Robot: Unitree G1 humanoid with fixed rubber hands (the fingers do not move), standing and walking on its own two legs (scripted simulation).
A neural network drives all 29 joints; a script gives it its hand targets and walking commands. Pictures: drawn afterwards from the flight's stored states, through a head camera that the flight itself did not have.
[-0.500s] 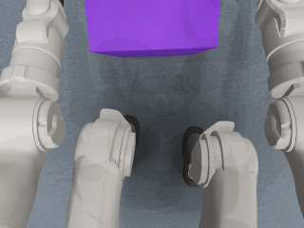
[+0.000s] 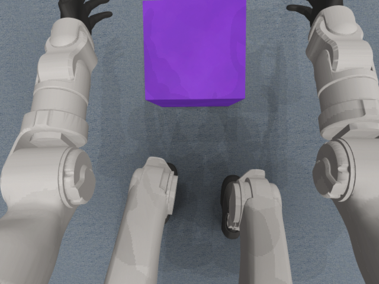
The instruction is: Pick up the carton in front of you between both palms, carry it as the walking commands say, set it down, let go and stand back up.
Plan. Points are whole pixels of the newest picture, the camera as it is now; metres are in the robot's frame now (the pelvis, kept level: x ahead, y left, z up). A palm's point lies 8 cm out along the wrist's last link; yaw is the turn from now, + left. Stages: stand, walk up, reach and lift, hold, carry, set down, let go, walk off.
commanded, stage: set down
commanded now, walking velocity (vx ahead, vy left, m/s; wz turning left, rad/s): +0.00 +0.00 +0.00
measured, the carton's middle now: (194, 64) +0.54 +0.06 -0.35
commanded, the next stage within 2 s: let go in 0.50 s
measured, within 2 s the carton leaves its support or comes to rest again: neither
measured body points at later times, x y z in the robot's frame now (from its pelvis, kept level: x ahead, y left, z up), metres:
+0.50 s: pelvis +0.02 +0.00 +0.14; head +0.34 +0.01 +0.46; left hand +0.54 +0.25 +0.04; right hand +0.60 -0.15 +0.04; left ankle +0.11 +0.12 -0.44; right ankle +0.09 -0.12 -0.44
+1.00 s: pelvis +0.08 +0.01 +0.25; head +0.30 +0.02 +0.64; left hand +0.42 +0.26 +0.14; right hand +0.46 -0.18 +0.14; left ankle +0.11 +0.12 -0.44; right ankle +0.09 -0.12 -0.44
